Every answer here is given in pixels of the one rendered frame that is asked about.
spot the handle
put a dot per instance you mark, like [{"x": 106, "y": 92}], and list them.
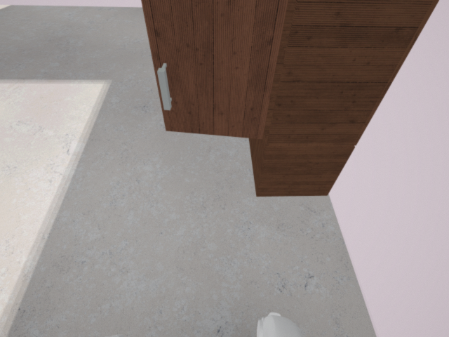
[{"x": 163, "y": 83}]

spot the cupboard door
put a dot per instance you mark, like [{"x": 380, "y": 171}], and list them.
[{"x": 221, "y": 58}]

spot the robot right thigh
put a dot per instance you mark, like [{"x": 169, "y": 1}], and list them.
[{"x": 277, "y": 326}]

